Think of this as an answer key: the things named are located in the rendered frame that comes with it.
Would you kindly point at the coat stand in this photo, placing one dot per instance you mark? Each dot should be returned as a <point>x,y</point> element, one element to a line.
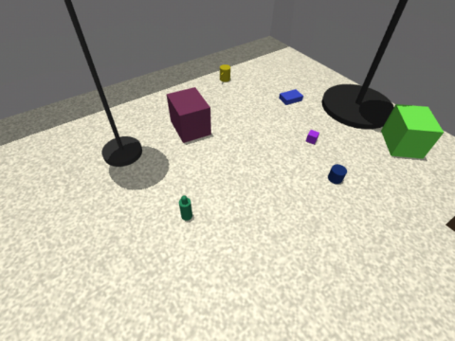
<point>359,106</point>

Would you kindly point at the floor lamp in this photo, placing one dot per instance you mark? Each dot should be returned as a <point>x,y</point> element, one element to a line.
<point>121,151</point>

